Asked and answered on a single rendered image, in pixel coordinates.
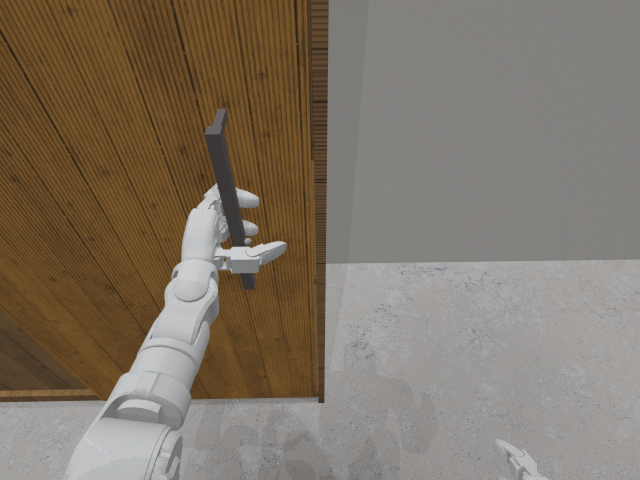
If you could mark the left robot hand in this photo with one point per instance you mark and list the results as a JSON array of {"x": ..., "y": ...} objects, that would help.
[{"x": 207, "y": 227}]

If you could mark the wardrobe door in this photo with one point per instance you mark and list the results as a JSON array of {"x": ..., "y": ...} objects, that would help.
[
  {"x": 26, "y": 365},
  {"x": 103, "y": 109}
]

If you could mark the right robot hand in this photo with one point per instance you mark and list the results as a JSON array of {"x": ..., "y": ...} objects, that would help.
[{"x": 521, "y": 465}]

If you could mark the robot left forearm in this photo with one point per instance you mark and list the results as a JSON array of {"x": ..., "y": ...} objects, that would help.
[{"x": 157, "y": 387}]

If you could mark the robot left upper arm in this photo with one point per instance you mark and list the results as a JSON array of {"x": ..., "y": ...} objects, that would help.
[{"x": 118, "y": 449}]

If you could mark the handle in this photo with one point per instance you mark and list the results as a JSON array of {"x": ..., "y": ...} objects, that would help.
[{"x": 217, "y": 148}]

